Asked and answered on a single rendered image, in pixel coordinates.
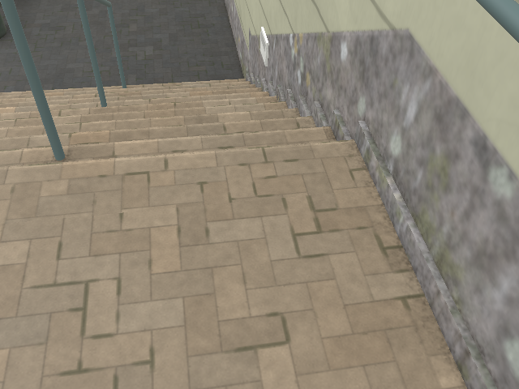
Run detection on stairs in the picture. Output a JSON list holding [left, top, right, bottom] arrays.
[[0, 79, 336, 167]]

